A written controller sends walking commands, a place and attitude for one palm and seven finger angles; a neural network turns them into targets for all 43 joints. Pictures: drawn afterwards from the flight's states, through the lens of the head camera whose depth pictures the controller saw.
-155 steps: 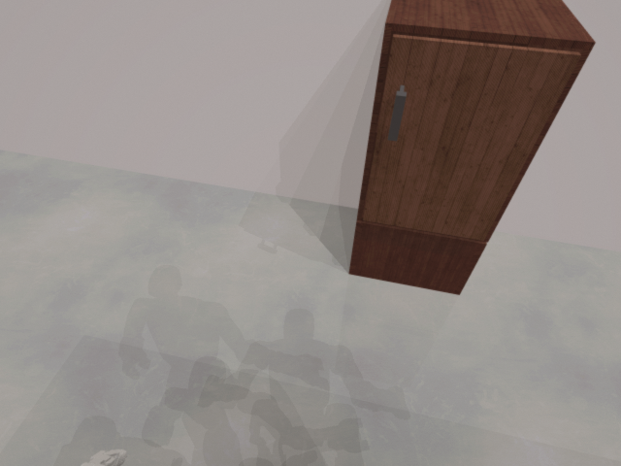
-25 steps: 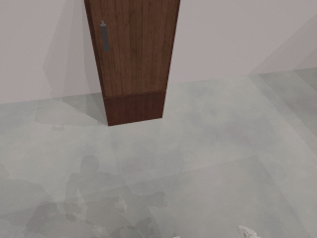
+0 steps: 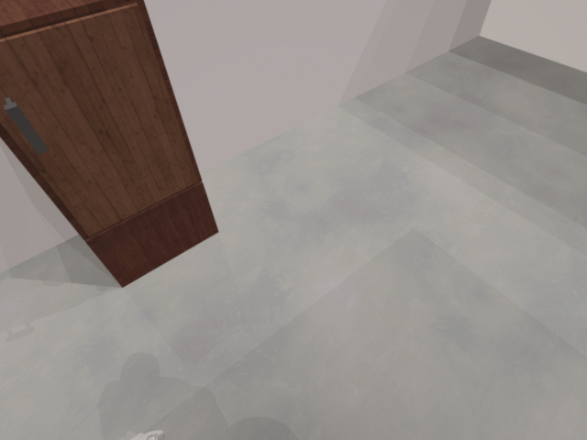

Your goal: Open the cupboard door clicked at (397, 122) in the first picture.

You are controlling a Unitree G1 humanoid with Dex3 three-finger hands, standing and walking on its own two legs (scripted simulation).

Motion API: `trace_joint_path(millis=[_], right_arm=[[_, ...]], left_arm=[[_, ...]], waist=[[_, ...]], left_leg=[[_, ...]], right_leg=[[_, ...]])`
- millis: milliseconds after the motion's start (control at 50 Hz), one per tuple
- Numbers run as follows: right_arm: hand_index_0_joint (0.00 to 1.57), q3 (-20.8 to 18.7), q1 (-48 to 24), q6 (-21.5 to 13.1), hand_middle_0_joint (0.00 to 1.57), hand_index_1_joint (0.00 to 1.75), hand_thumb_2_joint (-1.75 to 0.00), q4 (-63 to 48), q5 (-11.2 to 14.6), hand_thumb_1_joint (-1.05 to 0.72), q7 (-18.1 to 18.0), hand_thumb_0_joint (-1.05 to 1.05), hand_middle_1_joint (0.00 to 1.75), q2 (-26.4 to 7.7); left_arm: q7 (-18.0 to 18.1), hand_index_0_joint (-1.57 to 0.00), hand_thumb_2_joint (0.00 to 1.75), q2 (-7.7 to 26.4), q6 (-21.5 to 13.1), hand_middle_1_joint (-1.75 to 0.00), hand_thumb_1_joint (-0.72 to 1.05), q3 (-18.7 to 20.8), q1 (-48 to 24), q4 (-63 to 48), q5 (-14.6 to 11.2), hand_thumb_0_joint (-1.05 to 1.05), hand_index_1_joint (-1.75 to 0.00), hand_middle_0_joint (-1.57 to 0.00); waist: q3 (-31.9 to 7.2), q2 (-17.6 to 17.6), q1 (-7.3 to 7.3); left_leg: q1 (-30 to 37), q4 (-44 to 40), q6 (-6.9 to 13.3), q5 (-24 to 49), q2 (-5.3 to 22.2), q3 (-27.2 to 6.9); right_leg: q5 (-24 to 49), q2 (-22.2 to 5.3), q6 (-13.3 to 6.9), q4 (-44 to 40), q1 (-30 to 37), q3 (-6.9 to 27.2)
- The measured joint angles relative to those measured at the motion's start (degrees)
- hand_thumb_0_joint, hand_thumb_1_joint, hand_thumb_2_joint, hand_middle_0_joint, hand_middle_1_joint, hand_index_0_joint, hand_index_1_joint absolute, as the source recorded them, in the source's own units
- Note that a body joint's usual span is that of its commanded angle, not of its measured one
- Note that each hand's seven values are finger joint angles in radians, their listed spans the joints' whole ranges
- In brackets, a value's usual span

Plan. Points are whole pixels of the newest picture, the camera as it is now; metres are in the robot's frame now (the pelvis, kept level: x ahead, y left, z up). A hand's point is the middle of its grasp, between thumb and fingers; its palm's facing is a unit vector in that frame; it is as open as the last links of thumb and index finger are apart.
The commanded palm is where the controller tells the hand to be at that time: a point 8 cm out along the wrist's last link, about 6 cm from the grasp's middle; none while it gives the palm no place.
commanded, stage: walk to a spot facing it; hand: left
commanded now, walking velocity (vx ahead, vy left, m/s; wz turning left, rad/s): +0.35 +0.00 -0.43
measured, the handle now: (25, 125) +0.77 +0.67 +0.01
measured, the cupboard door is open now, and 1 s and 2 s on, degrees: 0 0 0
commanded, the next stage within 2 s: turn to face it in 0.66 s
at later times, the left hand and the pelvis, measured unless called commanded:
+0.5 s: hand (168, 424) +0.18 +0.23 -0.18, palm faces -0.15 -0.98 -0.15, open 7.4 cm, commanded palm none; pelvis +0.18 +0.04 +0.00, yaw -15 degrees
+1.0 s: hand (258, 274) +0.45 +0.10 -0.15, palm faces -0.41 -0.89 -0.19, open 7.4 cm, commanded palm none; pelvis +0.27 +0.00 +0.00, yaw -22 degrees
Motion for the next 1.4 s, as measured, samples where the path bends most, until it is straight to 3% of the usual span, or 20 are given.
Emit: trace_joint_path(millis=[40,100,200,340,380,420,480,560,640,720,880,920,1000,1060,1140,1220,1260,1300,1340,1400], right_arm=[[0.20,-0.1,-0.2,0.1,0.20,0.30,-0.90,0.5,-0.3,-0.91,0.5,0.01,0.30,-0.2],[0.19,-0.2,-1.7,-1.1,0.19,0.30,-0.90,-0.6,-0.5,-0.91,1.0,0.01,0.30,-0.1],[0.19,-0.3,-5.2,-2.4,0.19,0.30,-0.90,-2.9,-0.2,-0.91,1.3,0.01,0.30,0.6],[0.19,0.7,-10.0,-3.4,0.19,0.30,-0.90,-4.2,0.3,-0.91,1.6,0.01,0.30,2.7],[0.19,1.4,-10.8,-4.8,0.19,0.30,-0.90,-4.9,0.3,-0.91,1.2,0.01,0.30,3.3],[0.20,2.1,-11.7,-6.3,0.19,0.30,-0.90,-5.2,0.0,-0.91,0.5,0.01,0.30,4.3],[0.20,3.0,-10.9,-6.6,0.20,0.30,-0.90,-5.1,0.2,-0.91,-0.1,0.00,0.30,5.6],[0.20,2.9,-7.7,-6.6,0.20,0.30,-0.90,-3.2,0.6,-0.91,-1.3,0.00,0.30,7.0],[0.20,1.6,-5.2,-5.8,0.20,0.30,-0.90,-1.7,0.8,-0.94,-2.0,-0.01,0.30,5.7],[0.20,1.2,-3.1,-4.9,0.20,0.30,-0.90,-0.4,0.6,-0.93,-1.8,-0.01,0.30,5.1],[0.20,1.0,-0.3,-4.2,0.20,0.30,-0.90,1.5,-0.2,-0.91,-1.1,0.00,0.30,5.5],[0.20,1.3,1.4,-4.1,0.20,0.30,-0.90,2.7,0.1,-0.91,-0.9,0.00,0.30,6.0],[0.19,1.6,2.0,-1.8,0.19,0.30,-0.90,4.7,1.1,-0.91,-0.8,0.00,0.30,6.2],[0.19,1.6,1.3,-0.5,0.19,0.30,-0.90,4.9,1.2,-0.91,-0.5,0.01,0.30,7.1],[0.19,1.2,-0.7,-0.1,0.19,0.30,-0.90,3.0,1.1,-0.91,0.1,0.01,0.30,7.5],[0.20,0.5,-2.5,-0.9,0.19,0.30,-0.90,-0.1,0.6,-0.91,0.5,0.01,0.30,6.3],[0.19,0.0,-3.3,-1.6,0.19,0.30,-0.90,-1.2,0.2,-0.91,0.5,0.01,0.30,5.9],[0.20,0.0,-4.1,-2.3,0.19,0.30,-0.90,-2.1,-0.1,-0.91,0.3,0.00,0.30,5.5],[0.20,-0.1,-4.1,-2.7,0.19,0.30,-0.90,-2.8,-0.1,-0.91,-0.3,0.00,0.30,5.1],[0.20,0.2,-4.0,-2.8,0.19,0.30,-0.90,-2.9,0.0,-0.91,-0.7,0.00,0.30,4.5]], left_arm=[[0.6,-0.20,0.90,-0.5,-1.0,-0.30,0.91,-0.1,2.0,0.3,-0.1,0.01,-0.30,-0.20],[1.0,-0.20,0.90,-0.9,-2.1,-0.30,0.91,-0.6,5.1,1.8,0.0,0.01,-0.30,-0.20],[1.0,-0.20,0.90,-1.7,-3.3,-0.30,0.90,-1.3,9.1,4.9,0.2,0.01,-0.30,-0.20],[1.8,-0.20,0.90,-1.8,-3.4,-0.30,0.90,-1.3,13.2,8.0,0.6,0.01,-0.30,-0.20],[1.9,-0.20,0.90,-1.5,-3.2,-0.30,0.90,-0.9,14.4,8.9,0.4,0.01,-0.30,-0.20],[1.7,-0.20,0.90,-0.8,-2.2,-0.30,0.90,-0.3,13.7,10.0,-0.3,0.01,-0.30,-0.20],[1.3,-0.20,0.90,0.2,-0.9,-0.30,0.91,0.5,11.9,10.2,-0.3,0.01,-0.30,-0.20],[0.4,-0.20,0.90,1.8,0.0,-0.30,0.91,1.7,7.7,7.4,0.2,0.01,-0.30,-0.20],[0.5,-0.20,0.90,2.1,0.9,-0.30,0.91,2.8,4.4,4.1,0.4,0.01,-0.30,-0.20],[0.3,-0.19,0.90,1.8,2.1,-0.30,0.91,3.2,1.7,2.3,0.6,0.01,-0.30,-0.19],[1.2,-0.19,0.90,-0.1,1.5,-0.30,0.91,1.2,-2.6,1.7,0.7,0.01,-0.30,-0.19],[1.7,-0.19,0.90,-0.6,-0.3,-0.30,0.91,0.2,-3.0,2.0,0.8,0.01,-0.30,-0.19],[2.4,-0.20,0.90,-3.7,-2.5,-0.30,0.91,-2.0,-4.4,3.6,0.5,0.01,-0.30,-0.20],[2.9,-0.20,0.90,-5.0,-2.3,-0.30,0.91,-2.4,-4.4,3.8,0.5,0.01,-0.30,-0.20],[3.4,-0.20,0.90,-4.6,-1.8,-0.30,0.92,-1.4,-4.4,3.1,0.4,-0.01,-0.30,-0.20],[3.3,-0.20,0.90,-2.6,-0.4,-0.30,0.91,-0.4,-4.0,2.7,0.4,-0.01,-0.30,-0.20],[3.1,-0.20,0.90,-1.0,0.8,-0.30,0.91,0.4,-3.3,2.5,-0.1,-0.01,-0.30,-0.20],[3.1,-0.20,0.90,0.5,2.1,-0.30,0.91,1.3,-2.7,2.8,0.0,0.00,-0.30,-0.20],[2.8,-0.20,0.90,1.5,2.7,-0.30,0.91,2.0,-2.6,3.3,0.2,0.00,-0.30,-0.20],[2.5,-0.20,0.90,2.4,2.3,-0.30,0.91,2.4,-2.3,3.0,0.1,0.01,-0.30,-0.20]], waist=[[-0.9,-0.6,0.68],[-1.5,-1.8,0.88],[-1.1,-2.3,1.20],[0.3,-3.9,4.03],[0.6,-4.9,4.42],[1.9,-6.2,4.42],[2.2,-6.7,4.42],[1.9,-6.6,3.83],[1.1,-6.4,3.24],[0.7,-6.0,2.30],[1.9,-3.9,-1.38],[1.1,-4.0,-1.84],[1.0,-1.3,-2.39],[0.8,-2.4,-1.67],[0.8,-4.1,-0.95],[1.1,-5.1,-0.79],[0.9,-6.4,-0.66],[1.2,-6.7,-0.64],[1.3,-6.4,-0.78],[1.5,-5.6,-0.24]], left_leg=[[-3.4,5.7,-0.2,3.7,-1.2,-1.9],[-7.1,6.3,-1.1,9.6,-1.5,-2.9],[-11.1,1.7,-1.8,15.7,-1.3,-3.9],[-8.4,-12.2,-0.1,15.8,-3.5,-2.5],[-4.0,-19.4,1.0,18.1,-4.9,-1.8],[-3.3,-16.4,4.4,17.6,-4.8,-0.1],[0.9,-16.6,5.9,13.6,-3.6,2.8],[6.8,-23.4,5.9,14.9,-3.9,5.1],[10.3,-27.2,6.2,14.9,-4.4,7.9],[12.4,-28.4,6.2,13.6,-4.6,10.4],[13.4,-24.3,4.1,8.7,-2.5,13.3],[12.3,-20.9,3.0,6.4,-2.0,12.9],[7.1,-10.2,1.3,-2.3,-2.7,3.1],[3.0,-2.0,0.7,-2.9,-4.2,-0.8],[0.2,-2.3,0.2,-0.1,-4.4,-1.7],[2.1,-13.2,0.3,8.3,-4.4,-0.3],[1.0,-12.5,4.1,7.9,-5.8,0.1],[0.6,-12.8,6.2,7.9,-6.4,0.0],[1.1,-16.0,6.5,9.9,-7.2,-0.9],[2.7,-22.1,6.9,13.6,-8.6,-2.4]], right_leg=[[0.9,0.3,-0.3,-3.0,2.3,1.4],[2.5,0.6,-0.3,-8.1,6.0,3.5],[2.9,1.3,-0.2,-13.1,10.7,5.8],[-1.7,1.5,1.6,-13.6,15.8,8.5],[-5.4,1.1,2.2,-8.6,15.3,9.7],[-8.5,1.0,1.4,7.8,9.3,9.8],[-6.8,1.0,0.9,30.8,-1.7,7.2],[0.4,-1.7,2.1,37.7,-12.1,2.8],[5.6,-3.4,3.5,37.3,-18.5,2.3],[7.9,-5.0,4.8,32.4,-19.9,2.0],[5.4,-5.1,3.8,7.4,-9.8,-0.5],[9.1,-4.8,2.9,-1.1,-5.0,-1.2],[4.9,-4.0,1.3,-0.3,-3.4,-4.2],[4.9,-5.0,1.4,-1.5,-1.5,-5.8],[4.7,-6.6,2.4,-1.8,-0.4,-8.3],[2.2,-8.7,4.0,2.8,-1.7,-10.7],[-3.6,-9.6,4.7,9.4,-5.0,-8.6],[-7.8,-7.7,4.7,20.1,-9.6,-4.0],[-5.7,-6.2,4.9,28.1,-13.0,-1.2],[-1.3,-5.2,5.6,32.2,-15.3,1.1]])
